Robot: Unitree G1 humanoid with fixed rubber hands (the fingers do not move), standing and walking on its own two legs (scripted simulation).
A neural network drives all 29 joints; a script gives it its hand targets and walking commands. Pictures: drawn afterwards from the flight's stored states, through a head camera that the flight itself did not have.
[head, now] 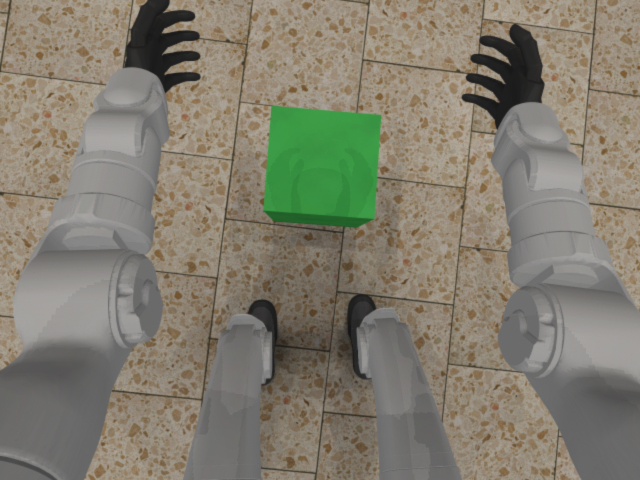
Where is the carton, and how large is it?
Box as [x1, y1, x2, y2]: [263, 106, 380, 227]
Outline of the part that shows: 271,106 263,210 274,221 355,227 374,218 380,115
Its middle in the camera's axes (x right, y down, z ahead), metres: +0.00 -0.14 +0.85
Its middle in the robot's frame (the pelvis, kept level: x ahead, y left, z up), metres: +0.51 -0.03 -0.52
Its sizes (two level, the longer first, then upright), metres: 0.210 0.200 0.250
